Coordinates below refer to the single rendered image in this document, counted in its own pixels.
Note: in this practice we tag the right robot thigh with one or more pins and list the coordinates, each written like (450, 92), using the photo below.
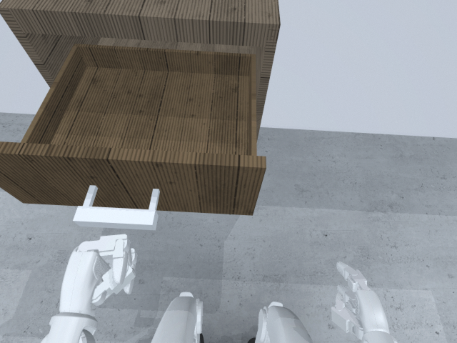
(280, 325)

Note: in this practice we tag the cabinet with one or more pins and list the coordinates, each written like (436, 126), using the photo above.
(48, 29)

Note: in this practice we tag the robot right hand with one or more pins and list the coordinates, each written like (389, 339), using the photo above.
(365, 312)

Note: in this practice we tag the drawer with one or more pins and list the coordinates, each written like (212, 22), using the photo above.
(129, 120)

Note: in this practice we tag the robot thigh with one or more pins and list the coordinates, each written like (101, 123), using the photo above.
(280, 325)
(181, 321)

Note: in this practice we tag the robot left hand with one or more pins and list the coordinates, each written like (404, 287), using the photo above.
(111, 259)

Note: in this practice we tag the handle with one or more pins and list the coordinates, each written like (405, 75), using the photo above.
(119, 218)

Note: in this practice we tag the robot left forearm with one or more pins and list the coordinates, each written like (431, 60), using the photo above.
(71, 328)

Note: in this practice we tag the left robot thigh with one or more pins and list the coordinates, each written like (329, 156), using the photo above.
(181, 321)

